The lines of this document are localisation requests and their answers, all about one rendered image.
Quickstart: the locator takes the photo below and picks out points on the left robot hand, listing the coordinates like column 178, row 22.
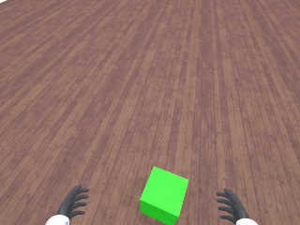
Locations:
column 68, row 204

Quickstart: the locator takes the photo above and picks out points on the robot left forearm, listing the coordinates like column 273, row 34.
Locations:
column 58, row 220

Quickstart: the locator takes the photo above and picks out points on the carton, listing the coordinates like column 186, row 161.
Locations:
column 163, row 196

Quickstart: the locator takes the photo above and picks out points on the right robot hand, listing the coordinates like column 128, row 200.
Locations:
column 237, row 209

